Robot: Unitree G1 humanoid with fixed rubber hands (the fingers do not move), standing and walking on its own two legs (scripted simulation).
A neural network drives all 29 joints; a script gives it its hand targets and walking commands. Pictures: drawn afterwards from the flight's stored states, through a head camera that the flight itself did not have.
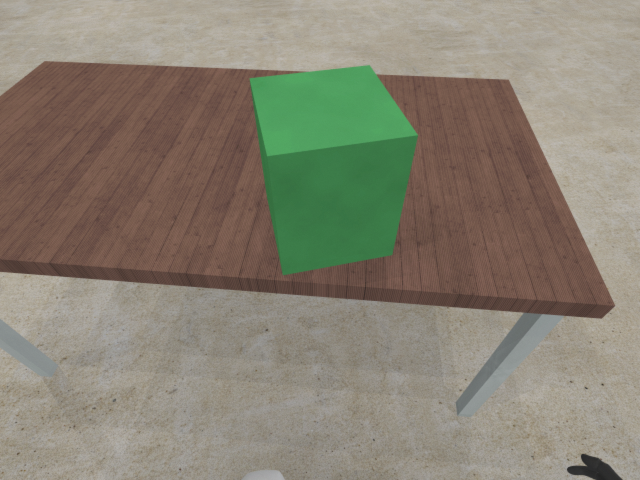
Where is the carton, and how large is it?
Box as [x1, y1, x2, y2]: [249, 65, 417, 274]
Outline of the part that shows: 369,65 249,78 267,199 283,274 384,256 392,253 417,134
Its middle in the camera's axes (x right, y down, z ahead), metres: +0.01 -0.12 +0.65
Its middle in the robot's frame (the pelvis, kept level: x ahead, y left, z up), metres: +0.57 +0.04 +0.06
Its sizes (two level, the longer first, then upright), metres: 0.210 0.200 0.250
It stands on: a table, 0.69 m high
